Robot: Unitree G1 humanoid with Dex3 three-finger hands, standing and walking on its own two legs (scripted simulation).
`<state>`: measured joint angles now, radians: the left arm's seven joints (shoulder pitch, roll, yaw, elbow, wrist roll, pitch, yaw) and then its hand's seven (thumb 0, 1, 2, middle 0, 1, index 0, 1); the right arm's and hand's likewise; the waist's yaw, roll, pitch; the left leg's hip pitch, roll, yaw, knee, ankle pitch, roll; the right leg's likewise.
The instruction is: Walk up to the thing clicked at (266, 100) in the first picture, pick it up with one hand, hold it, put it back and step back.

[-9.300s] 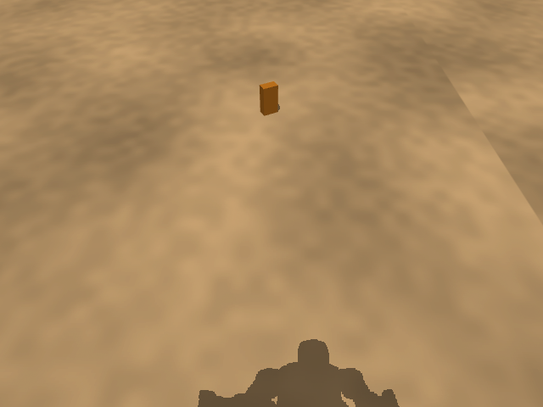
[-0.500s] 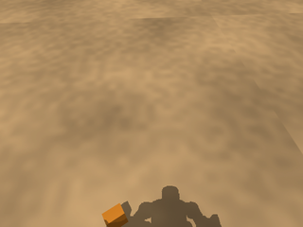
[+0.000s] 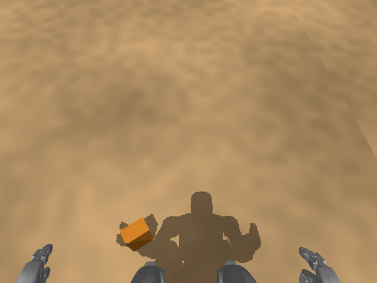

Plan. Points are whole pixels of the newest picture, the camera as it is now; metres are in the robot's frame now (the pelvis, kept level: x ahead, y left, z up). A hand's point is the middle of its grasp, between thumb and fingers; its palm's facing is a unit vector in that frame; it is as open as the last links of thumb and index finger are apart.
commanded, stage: go down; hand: left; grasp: from the side
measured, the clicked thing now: (138, 235) +0.34 +0.21 -0.61
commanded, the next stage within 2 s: none
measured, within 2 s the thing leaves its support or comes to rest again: neither
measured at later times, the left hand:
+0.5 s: hand (60, 260) +0.21 +0.33 -0.21, palm faces +0.14 -0.96 -0.23, open 17.5 cm
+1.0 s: hand (55, 247) +0.24 +0.38 -0.26, palm faces +0.16 -0.97 -0.17, open 17.5 cm
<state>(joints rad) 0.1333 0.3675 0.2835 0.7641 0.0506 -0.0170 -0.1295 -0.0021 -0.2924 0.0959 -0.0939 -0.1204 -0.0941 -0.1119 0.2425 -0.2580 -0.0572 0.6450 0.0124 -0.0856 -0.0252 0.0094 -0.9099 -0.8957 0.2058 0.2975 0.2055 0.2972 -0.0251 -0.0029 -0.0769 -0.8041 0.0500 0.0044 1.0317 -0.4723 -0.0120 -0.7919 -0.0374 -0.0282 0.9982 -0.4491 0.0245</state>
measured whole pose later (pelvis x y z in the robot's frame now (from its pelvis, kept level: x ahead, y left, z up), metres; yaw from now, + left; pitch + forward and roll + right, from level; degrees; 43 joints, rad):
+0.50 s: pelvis -0.02 +0.00 -0.12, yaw +0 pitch +27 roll -3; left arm -0.01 0.50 0.48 0.73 -0.08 -0.22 -0.36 -0.01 -0.59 0.01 -0.12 -0.07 -0.12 -0.06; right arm 0.13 -0.29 -0.01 0.59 -0.01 -0.20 -0.05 0.01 -0.92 -0.89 0.21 0.30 0.21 0.30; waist -0.02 -0.03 -0.18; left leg -1.42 0.04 -0.05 1.58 -0.64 -0.01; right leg -1.38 -0.05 -0.04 1.53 -0.62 0.02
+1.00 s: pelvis -0.06 +0.00 -0.22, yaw -2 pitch +32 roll -5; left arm -0.25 0.69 0.70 0.91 -0.18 -0.33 -0.60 -0.02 -0.59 0.01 -0.09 -0.08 -0.09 -0.07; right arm 0.10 -0.33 0.04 0.66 -0.01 -0.20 -0.07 0.01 -0.90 -0.89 0.21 0.30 0.21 0.30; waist -0.03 -0.02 -0.16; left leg -1.83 0.04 -0.10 1.93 -0.67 -0.02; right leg -1.78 -0.04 -0.06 1.87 -0.65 0.01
